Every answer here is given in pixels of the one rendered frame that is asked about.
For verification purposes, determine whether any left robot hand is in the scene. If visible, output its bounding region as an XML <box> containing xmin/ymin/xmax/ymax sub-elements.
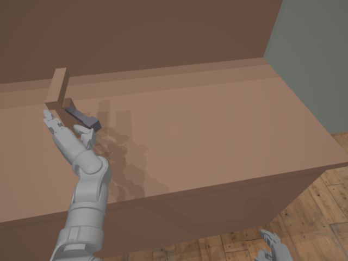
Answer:
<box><xmin>43</xmin><ymin>109</ymin><xmax>96</xmax><ymax>165</ymax></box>

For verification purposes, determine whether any right robot hand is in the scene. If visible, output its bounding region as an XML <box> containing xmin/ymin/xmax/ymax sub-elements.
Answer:
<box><xmin>254</xmin><ymin>229</ymin><xmax>293</xmax><ymax>261</ymax></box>

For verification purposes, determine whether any robot left forearm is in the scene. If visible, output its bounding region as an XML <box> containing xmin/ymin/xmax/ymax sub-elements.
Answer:
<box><xmin>50</xmin><ymin>150</ymin><xmax>113</xmax><ymax>261</ymax></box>

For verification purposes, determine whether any counter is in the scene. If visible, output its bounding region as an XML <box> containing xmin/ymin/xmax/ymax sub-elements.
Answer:
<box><xmin>0</xmin><ymin>0</ymin><xmax>348</xmax><ymax>261</ymax></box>

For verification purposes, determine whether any tap lever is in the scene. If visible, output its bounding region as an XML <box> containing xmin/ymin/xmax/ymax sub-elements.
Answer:
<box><xmin>64</xmin><ymin>105</ymin><xmax>102</xmax><ymax>132</ymax></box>

